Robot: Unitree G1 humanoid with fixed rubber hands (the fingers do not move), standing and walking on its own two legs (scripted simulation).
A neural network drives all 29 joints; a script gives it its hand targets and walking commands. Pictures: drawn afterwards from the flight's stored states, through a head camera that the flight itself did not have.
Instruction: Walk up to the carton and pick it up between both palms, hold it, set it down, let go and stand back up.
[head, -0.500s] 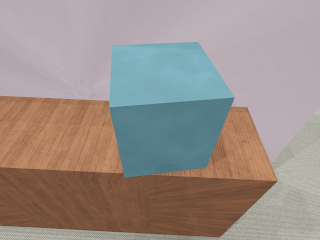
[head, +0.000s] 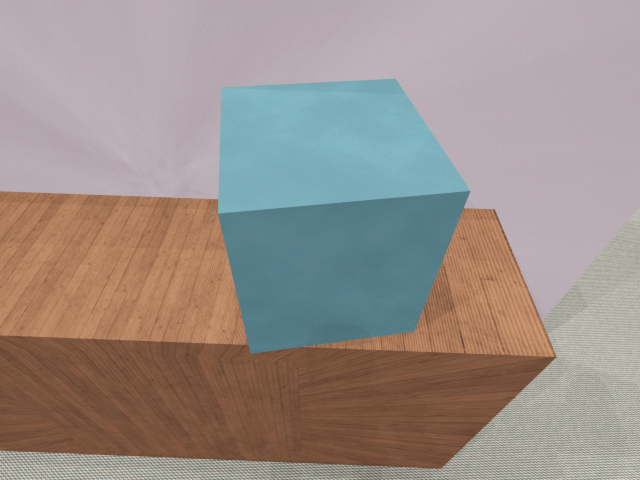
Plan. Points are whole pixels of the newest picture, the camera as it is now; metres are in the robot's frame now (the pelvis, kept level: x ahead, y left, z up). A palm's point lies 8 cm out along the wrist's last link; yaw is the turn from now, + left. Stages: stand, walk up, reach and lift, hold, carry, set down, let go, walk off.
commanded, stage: stand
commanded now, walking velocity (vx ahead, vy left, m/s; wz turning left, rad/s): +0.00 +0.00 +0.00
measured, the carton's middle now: (323, 216) +0.49 +0.01 +0.07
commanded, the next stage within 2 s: none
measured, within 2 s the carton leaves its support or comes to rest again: neither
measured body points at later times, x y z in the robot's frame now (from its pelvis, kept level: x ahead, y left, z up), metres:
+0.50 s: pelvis +0.00 +0.00 +0.00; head +0.01 +0.00 +0.45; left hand +0.07 +0.30 -0.13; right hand +0.07 -0.30 -0.13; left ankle -0.02 +0.13 -0.75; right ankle +0.00 -0.12 -0.75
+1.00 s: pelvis +0.00 +0.00 +0.00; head +0.01 +0.00 +0.45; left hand +0.07 +0.30 -0.13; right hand +0.06 -0.31 -0.13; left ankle -0.02 +0.13 -0.75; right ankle +0.00 -0.12 -0.75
